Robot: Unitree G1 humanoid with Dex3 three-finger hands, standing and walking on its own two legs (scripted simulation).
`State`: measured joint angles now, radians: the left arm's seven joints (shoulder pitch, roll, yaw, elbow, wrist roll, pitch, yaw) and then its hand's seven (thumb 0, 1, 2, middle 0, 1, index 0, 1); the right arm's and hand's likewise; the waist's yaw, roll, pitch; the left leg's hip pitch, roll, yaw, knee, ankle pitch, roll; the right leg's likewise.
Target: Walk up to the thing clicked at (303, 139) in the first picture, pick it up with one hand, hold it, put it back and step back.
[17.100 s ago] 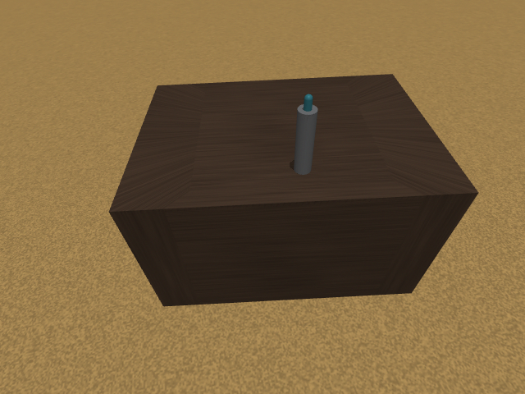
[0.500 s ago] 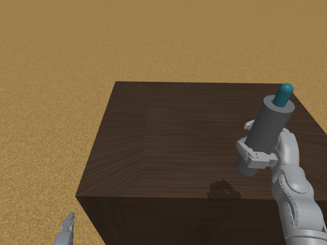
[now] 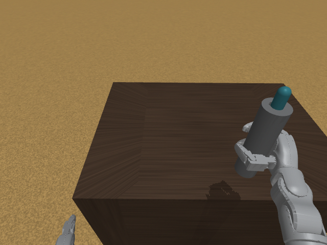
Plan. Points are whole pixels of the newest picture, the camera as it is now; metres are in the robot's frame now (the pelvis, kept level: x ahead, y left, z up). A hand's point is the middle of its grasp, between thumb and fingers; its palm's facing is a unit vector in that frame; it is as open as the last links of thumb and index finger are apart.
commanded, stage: hold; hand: right
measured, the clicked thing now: (261, 136) +0.33 -0.18 +0.16
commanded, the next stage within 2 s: crouch in 0.76 s
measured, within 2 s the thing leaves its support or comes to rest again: neither
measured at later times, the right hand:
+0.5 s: hand (249, 145) +0.33 -0.17 +0.13, palm faces +0.15 +0.99 +0.01, open 7.5 cm
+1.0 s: hand (250, 143) +0.33 -0.17 +0.14, palm faces +0.15 +0.99 +0.01, open 7.5 cm
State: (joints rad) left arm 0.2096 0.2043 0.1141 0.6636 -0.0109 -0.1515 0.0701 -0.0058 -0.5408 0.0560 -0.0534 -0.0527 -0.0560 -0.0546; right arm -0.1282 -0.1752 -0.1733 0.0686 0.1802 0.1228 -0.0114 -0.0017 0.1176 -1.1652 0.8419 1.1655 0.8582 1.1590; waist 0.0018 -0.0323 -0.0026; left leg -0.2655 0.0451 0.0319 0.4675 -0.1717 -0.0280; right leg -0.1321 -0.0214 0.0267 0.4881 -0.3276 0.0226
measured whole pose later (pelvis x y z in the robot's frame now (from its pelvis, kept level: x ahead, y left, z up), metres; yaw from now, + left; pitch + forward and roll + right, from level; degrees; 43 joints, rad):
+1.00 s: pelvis -0.01 +0.00 +0.00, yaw +0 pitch -2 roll +0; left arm 0.20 0.21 0.10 0.66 -0.01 -0.15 0.07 -0.01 -0.53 0.06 -0.05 -0.05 -0.05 -0.05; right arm -0.18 -0.19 -0.20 0.12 0.19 0.12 -0.01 0.00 0.12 -1.17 0.84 1.17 0.86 1.16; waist 0.01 -0.03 0.00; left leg -0.27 0.04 0.03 0.46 -0.16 -0.02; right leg -0.13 -0.02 0.02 0.48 -0.31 0.03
